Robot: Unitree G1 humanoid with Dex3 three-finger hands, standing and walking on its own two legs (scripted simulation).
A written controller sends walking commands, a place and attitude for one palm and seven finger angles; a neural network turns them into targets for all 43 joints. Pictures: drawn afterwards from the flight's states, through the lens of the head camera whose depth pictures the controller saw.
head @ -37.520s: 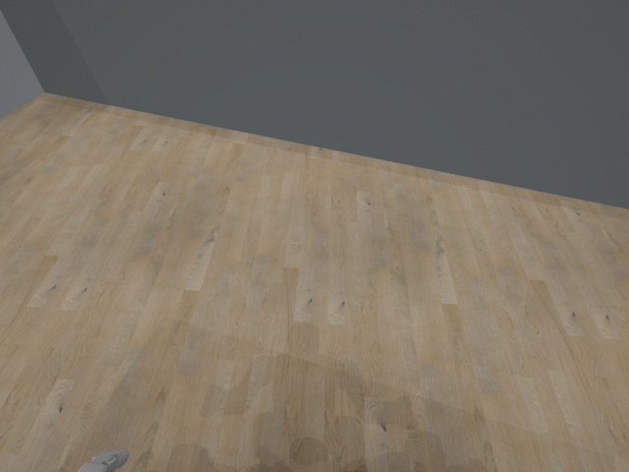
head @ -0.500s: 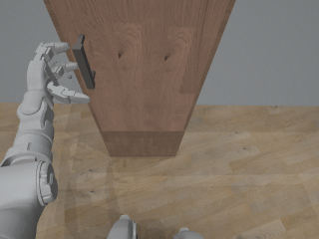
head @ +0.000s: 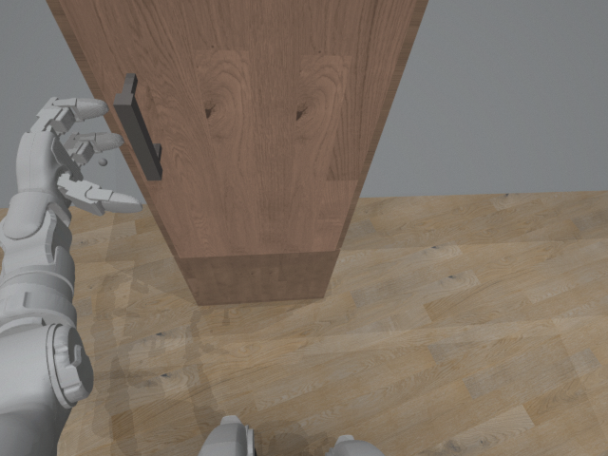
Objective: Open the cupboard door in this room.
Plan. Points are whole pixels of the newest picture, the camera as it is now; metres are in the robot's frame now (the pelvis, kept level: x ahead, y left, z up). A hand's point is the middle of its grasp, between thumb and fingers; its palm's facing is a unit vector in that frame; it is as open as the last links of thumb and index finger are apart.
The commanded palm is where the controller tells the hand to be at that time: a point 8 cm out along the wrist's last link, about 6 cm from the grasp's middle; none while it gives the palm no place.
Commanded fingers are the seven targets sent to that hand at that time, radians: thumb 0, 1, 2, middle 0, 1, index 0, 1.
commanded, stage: move the hooked fingers beside the handle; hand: left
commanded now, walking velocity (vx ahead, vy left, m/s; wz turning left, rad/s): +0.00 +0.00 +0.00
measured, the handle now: (143, 130) +0.51 +0.20 +0.10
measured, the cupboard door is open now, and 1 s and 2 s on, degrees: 0 0 0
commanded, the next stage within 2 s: slide the fingers in behind the handle in 1.12 s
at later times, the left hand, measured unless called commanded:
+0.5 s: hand (86, 164) +0.46 +0.25 +0.10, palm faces +0.06 -1.00 +0.00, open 14.0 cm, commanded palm +0.44 +0.29 +0.09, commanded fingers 0.00 -0.50 0.30 -0.30 -1.20 -0.30 -1.20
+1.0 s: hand (92, 168) +0.45 +0.24 +0.10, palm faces +0.05 -1.00 -0.01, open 14.0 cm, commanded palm +0.43 +0.29 +0.09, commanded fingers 0.00 -0.50 0.30 -0.30 -1.20 -0.30 -1.20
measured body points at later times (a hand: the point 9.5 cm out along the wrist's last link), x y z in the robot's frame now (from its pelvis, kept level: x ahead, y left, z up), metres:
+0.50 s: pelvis -0.01 +0.00 +0.00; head +0.09 +0.02 +0.44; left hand +0.45 +0.31 +0.10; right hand +0.03 -0.27 -0.11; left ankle +0.03 +0.10 -0.68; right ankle -0.04 -0.13 -0.68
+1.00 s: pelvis -0.01 -0.01 +0.00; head +0.08 +0.01 +0.44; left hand +0.44 +0.30 +0.10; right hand +0.03 -0.27 -0.11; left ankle +0.03 +0.10 -0.68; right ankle -0.04 -0.13 -0.68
